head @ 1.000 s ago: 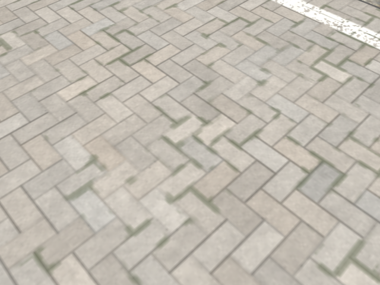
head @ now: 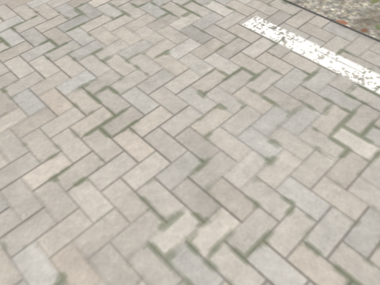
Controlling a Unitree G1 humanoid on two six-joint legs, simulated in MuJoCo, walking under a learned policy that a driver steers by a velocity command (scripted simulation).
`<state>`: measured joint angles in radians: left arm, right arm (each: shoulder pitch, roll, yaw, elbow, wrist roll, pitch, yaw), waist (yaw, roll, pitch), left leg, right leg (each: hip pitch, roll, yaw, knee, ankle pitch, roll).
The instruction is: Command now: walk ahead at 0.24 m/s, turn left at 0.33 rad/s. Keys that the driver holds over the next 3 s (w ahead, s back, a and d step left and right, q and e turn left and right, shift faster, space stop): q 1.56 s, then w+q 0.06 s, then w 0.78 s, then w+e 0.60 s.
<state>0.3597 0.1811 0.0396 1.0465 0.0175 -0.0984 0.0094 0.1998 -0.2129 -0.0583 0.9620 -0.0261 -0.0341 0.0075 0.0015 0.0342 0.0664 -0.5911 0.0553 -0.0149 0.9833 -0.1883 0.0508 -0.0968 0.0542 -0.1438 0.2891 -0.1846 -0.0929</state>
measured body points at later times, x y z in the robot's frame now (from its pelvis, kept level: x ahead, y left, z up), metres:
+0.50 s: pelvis +0.09 +0.03 -0.01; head +0.12 +0.06 +0.44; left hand +0.14 +0.30 -0.15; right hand +0.23 -0.22 -0.13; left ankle +0.15 +0.09 -0.75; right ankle +0.14 -0.13 -0.68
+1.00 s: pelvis +0.09 -0.02 +0.00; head +0.13 -0.03 +0.45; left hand +0.04 +0.27 -0.10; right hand +0.33 -0.21 -0.14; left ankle +0.01 +0.08 -0.66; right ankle +0.13 -0.11 -0.75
